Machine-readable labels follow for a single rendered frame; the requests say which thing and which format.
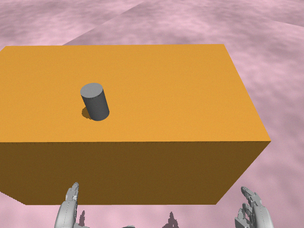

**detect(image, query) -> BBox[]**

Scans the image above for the left robot hand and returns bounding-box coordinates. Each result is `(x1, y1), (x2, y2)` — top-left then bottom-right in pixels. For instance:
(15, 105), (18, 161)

(54, 182), (89, 228)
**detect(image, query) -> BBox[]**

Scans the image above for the right robot hand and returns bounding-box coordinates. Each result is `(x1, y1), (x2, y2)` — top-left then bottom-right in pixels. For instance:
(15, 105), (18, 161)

(235, 186), (274, 228)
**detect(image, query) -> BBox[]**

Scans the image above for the can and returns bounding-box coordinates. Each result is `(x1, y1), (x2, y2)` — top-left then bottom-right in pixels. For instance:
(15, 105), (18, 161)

(80, 83), (109, 121)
